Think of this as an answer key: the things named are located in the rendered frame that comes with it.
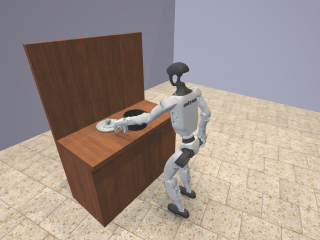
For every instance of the table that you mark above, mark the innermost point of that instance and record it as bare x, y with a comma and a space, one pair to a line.
83, 81

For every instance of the right robot hand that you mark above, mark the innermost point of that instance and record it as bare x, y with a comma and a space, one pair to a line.
203, 137

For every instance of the lid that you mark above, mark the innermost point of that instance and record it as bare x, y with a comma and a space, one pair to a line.
104, 127

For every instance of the robot torso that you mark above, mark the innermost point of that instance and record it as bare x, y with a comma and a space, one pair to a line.
184, 119

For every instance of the pot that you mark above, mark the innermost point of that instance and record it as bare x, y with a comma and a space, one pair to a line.
133, 113

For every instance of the robot right upper arm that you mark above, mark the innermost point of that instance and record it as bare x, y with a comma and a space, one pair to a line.
201, 103

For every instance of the robot right forearm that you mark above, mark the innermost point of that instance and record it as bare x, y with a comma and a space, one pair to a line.
202, 125

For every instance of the robot left forearm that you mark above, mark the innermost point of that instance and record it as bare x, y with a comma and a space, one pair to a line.
135, 120

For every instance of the left robot hand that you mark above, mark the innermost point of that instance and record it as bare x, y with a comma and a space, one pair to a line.
121, 125

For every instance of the robot left upper arm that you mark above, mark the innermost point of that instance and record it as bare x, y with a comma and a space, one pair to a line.
165, 105

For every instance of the right robot foot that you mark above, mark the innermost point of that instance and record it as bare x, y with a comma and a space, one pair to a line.
183, 191

